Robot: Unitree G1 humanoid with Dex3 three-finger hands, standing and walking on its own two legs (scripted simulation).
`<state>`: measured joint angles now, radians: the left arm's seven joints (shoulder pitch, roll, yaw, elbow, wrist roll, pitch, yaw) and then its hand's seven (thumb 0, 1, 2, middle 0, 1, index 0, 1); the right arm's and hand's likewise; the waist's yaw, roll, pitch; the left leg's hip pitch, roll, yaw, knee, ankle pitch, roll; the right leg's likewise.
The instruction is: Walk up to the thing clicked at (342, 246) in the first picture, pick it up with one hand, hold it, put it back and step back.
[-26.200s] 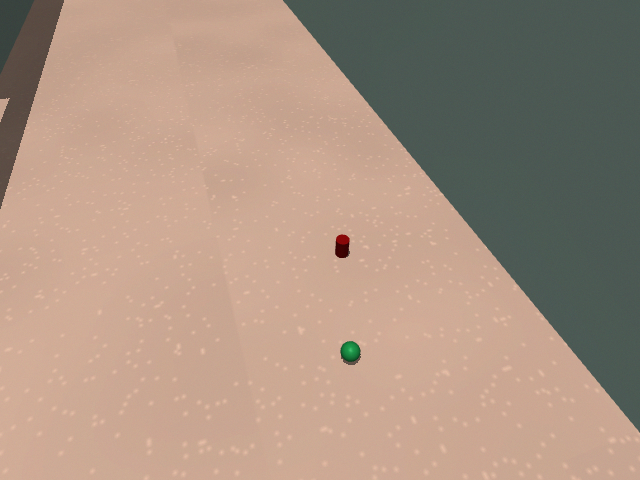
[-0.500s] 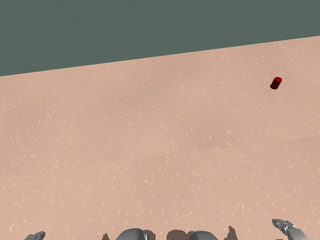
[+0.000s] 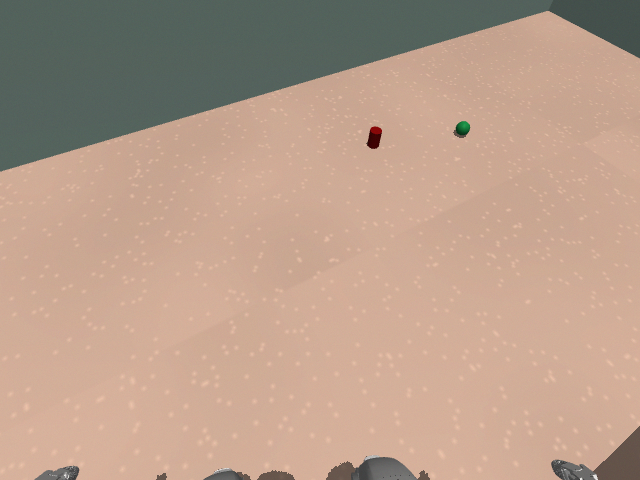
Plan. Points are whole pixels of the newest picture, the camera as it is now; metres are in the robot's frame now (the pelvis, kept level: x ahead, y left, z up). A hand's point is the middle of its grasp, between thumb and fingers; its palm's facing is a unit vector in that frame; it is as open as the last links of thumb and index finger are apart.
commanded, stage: walk up
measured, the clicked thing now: (374, 137) +1.56 -0.35 -0.71
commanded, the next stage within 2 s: stand in 1.76 s
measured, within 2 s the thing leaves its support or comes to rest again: neither
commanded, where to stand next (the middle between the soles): +0.10 +0.00 m, yaw -25 degrees
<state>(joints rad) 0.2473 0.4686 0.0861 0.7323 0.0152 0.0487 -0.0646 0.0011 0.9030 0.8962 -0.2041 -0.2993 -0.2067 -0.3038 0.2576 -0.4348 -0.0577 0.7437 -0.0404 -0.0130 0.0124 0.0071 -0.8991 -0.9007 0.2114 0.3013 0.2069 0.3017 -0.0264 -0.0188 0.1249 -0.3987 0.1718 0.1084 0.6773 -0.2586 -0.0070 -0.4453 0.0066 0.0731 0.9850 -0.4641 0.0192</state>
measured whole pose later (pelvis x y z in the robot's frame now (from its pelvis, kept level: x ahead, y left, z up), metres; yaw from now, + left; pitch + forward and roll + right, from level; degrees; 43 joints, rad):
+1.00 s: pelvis +0.02 +0.01 -0.01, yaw -25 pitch -3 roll +2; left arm 0.18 0.37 0.02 0.91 0.02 -0.04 0.02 0.00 0.90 0.90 -0.21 -0.30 -0.21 -0.30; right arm 0.18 -0.40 -0.03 0.93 -0.01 0.00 0.01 0.01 -0.91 -0.90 0.21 0.30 0.20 0.30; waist -0.01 0.01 0.11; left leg -0.33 0.06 0.04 0.73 -0.36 -0.03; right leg -0.39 0.02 0.08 0.79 -0.35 -0.01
